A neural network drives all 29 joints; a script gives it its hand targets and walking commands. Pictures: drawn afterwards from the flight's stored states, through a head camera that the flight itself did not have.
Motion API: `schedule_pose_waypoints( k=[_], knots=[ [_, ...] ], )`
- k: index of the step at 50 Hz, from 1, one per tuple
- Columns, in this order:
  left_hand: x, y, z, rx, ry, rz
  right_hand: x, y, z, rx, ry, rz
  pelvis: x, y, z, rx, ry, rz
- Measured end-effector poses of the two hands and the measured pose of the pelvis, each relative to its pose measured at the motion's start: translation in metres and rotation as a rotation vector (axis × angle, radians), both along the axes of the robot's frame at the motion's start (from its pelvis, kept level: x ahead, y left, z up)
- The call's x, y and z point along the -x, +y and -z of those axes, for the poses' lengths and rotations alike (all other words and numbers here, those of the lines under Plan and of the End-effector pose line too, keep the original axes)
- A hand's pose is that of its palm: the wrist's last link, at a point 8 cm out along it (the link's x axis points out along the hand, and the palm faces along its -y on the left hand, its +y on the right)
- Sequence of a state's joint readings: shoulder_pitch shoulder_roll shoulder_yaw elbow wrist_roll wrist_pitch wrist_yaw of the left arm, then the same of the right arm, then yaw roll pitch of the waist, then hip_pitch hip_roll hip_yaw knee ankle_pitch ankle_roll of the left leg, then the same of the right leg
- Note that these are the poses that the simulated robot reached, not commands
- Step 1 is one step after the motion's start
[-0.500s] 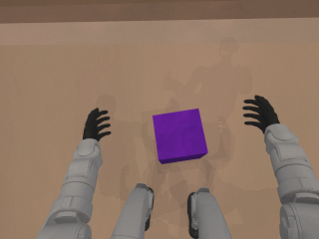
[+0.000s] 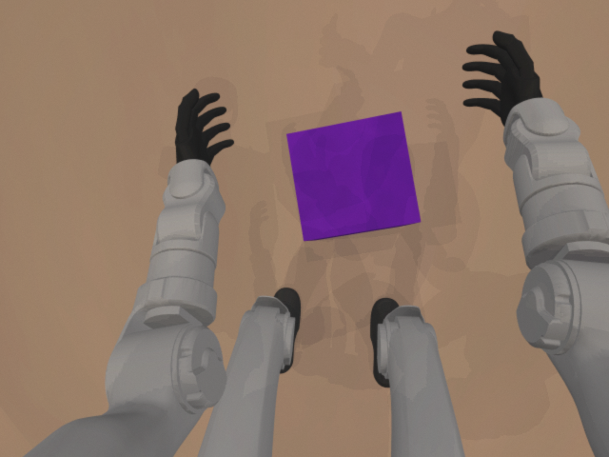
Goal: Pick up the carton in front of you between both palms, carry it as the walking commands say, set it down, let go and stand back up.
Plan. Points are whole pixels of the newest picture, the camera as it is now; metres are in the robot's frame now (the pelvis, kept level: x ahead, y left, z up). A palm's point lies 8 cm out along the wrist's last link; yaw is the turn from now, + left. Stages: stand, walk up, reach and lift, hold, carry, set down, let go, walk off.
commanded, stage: reach and lift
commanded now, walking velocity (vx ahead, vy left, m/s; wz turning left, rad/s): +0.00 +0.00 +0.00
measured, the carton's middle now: (351, 186) +0.47 -0.02 -0.48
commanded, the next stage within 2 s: none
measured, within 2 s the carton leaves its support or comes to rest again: leaves its support in 1.48 s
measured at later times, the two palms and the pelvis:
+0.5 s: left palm (244, 190) +0.44 +0.18 -0.35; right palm (454, 161) +0.50 -0.19 -0.36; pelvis -0.04 +0.01 -0.19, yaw +2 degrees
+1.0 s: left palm (254, 185) +0.46 +0.18 -0.40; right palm (440, 170) +0.49 -0.18 -0.41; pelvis -0.04 +0.01 -0.23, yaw +2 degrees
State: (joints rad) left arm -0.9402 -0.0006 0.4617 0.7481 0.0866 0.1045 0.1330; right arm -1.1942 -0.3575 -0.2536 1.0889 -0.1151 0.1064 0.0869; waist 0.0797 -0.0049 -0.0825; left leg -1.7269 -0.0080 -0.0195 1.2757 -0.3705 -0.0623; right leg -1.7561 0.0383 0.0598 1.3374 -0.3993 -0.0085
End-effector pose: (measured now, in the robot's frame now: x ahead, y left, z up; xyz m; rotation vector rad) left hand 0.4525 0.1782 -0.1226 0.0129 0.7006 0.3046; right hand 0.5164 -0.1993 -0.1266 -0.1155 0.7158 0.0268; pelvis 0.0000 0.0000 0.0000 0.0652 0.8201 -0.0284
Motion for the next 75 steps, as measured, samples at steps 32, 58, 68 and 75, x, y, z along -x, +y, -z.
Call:
schedule_pose_waypoints(
  k=[32,58,68,75],
  knots=[
    [-0.001,0.012,0.266,0.012,0.067,0.044,0.019,0.014,0.278,0.003,0.035,0.038,0.048,0.012,0.215,-0.007,-0.123,-0.036],
    [-0.006,-0.013,0.272,0.038,0.059,0.106,0.024,0.035,0.280,-0.023,0.014,0.014,0.042,0.011,0.224,-0.002,-0.137,-0.041],
    [-0.016,-0.033,0.270,0.051,0.060,0.055,0.020,0.044,0.277,-0.003,0.043,0.014,0.043,0.013,0.226,0.003,-0.141,-0.038],
    [-0.019,-0.032,0.263,0.057,0.058,0.042,0.022,0.046,0.273,0.003,0.054,0.018,0.039,0.012,0.233,0.006,-0.151,-0.038]
  ],
)
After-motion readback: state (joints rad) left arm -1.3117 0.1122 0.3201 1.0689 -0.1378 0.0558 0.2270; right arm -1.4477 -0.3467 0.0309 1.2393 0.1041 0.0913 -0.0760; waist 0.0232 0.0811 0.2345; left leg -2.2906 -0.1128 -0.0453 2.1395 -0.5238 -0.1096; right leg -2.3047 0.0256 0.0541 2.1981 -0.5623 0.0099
